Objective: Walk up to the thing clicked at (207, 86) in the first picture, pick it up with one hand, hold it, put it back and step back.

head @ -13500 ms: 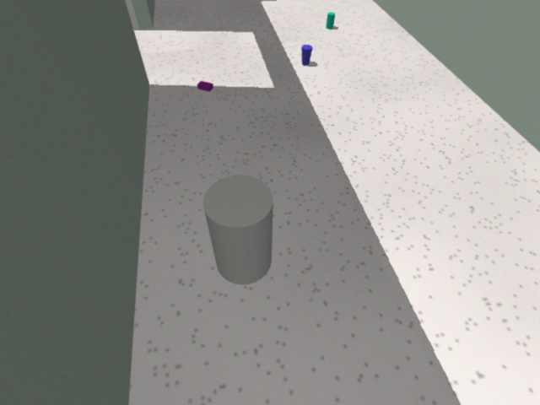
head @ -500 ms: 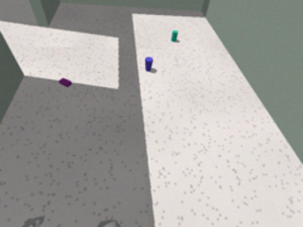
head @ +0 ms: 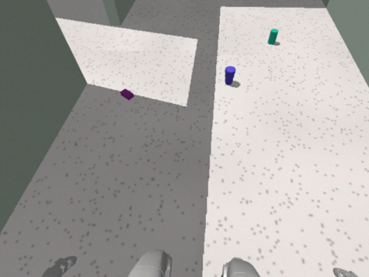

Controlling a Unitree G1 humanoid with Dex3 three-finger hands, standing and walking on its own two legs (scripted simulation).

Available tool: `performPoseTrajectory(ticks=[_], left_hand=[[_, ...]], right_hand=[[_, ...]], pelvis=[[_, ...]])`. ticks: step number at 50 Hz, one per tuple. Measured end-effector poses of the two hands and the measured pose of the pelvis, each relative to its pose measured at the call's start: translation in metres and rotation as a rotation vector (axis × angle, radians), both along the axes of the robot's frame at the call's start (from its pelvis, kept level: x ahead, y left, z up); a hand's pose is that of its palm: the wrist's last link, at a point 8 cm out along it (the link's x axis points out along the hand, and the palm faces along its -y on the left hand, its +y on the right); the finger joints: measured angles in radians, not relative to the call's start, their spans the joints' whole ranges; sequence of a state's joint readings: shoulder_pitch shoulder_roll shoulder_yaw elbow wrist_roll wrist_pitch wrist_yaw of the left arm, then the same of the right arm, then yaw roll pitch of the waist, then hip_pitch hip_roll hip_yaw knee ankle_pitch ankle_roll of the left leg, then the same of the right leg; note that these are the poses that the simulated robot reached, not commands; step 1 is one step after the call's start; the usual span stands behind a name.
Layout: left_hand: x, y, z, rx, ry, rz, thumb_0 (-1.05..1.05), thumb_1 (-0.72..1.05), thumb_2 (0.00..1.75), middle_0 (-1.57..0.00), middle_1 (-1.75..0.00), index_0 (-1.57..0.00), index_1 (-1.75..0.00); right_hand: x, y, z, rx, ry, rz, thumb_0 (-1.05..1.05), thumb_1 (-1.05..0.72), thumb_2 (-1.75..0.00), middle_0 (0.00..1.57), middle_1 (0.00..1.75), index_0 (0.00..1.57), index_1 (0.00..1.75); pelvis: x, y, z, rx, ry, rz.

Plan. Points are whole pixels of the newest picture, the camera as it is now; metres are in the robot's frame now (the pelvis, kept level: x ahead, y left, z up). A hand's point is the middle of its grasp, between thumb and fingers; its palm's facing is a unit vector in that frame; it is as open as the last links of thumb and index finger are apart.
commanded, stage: walk up
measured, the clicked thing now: (127, 94) +1.41 +0.55 -0.73
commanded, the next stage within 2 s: stand in 1.48 s
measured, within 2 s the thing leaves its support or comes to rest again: neither
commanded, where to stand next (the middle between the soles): +0.10 +0.02 m, yaw +8 degrees
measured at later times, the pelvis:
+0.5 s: pelvis +0.00 +0.01 +0.00, yaw +10 degrees
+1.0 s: pelvis +0.01 +0.03 +0.03, yaw +11 degrees
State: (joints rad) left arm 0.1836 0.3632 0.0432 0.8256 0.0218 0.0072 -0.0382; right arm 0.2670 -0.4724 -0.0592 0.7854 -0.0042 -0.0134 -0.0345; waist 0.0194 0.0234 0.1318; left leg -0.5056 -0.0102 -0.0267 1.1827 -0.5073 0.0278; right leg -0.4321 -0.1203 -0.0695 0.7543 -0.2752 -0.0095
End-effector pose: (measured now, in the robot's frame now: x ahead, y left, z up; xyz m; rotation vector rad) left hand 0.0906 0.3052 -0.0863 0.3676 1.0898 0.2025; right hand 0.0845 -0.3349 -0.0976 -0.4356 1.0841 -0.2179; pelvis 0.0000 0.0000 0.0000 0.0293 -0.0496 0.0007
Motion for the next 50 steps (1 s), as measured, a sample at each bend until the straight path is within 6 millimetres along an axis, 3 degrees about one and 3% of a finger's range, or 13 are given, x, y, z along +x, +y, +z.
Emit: performPoseTrajectory(ticks=[6, 13, 22, 30, 36, 50], left_hand=[[-0.024, 0.012, 0.005, 0.035, -0.009, 0.066, 0.0, 0.9, 0.9, -0.21, -0.3, -0.21, -0.3], [-0.061, 0.048, -0.017, 0.057, 0.042, 0.158, 0.0, 0.9, 0.9, -0.21, -0.3, -0.2, -0.3], [-0.083, 0.045, -0.012, 0.026, 0.101, 0.222, 0.0, 0.91, 0.9, -0.21, -0.3, -0.2, -0.3], [-0.093, 0.025, -0.006, 0.027, 0.089, 0.211, 0.0, 0.91, 0.9, -0.21, -0.3, -0.2, -0.3], [-0.088, 0.029, -0.005, 0.004, 0.056, 0.215, 0.0, 0.9, 0.9, -0.21, -0.3, -0.21, -0.3], [-0.065, 0.039, -0.01, -0.072, 0.049, 0.227, 0.0, 0.91, 0.9, -0.21, -0.3, -0.2, -0.3]], right_hand=[[0.025, 0.004, 0.002, 0.021, 0.051, 0.082, 0.01, -0.91, -0.89, 0.21, 0.3, 0.2, 0.3], [0.038, 0.023, 0.006, -0.009, 0.066, 0.131, 0.01, -0.91, -0.89, 0.21, 0.3, 0.2, 0.3], [0.042, 0.041, 0.012, 0.007, 0.068, 0.141, 0.01, -0.9, -0.89, 0.21, 0.3, 0.2, 0.3], [0.06, 0.055, -0.006, 0.076, 0.051, 0.155, 0.01, -0.91, -0.89, 0.21, 0.3, 0.2, 0.3], [0.061, 0.071, -0.006, 0.1, 0.046, 0.179, 0.01, -0.91, -0.89, 0.21, 0.3, 0.2, 0.3], [0.054, 0.085, 0.02, 0.068, 0.096, 0.164, 0.01, -0.9, -0.89, 0.21, 0.3, 0.2, 0.3]], pelvis=[[0.004, -0.007, 0.003, -0.018, 0.021, 0.061], [0.001, 0.006, -0.008, -0.001, 0.008, 0.117], [0.005, 0.015, 0.005, -0.035, 0.023, 0.169], [0.002, 0.009, 0.006, -0.048, 0.001, 0.177], [-0.002, 0.019, 0.009, -0.024, -0.006, 0.203], [0.009, 0.03, 0.025, -0.046, 0.006, 0.195]])
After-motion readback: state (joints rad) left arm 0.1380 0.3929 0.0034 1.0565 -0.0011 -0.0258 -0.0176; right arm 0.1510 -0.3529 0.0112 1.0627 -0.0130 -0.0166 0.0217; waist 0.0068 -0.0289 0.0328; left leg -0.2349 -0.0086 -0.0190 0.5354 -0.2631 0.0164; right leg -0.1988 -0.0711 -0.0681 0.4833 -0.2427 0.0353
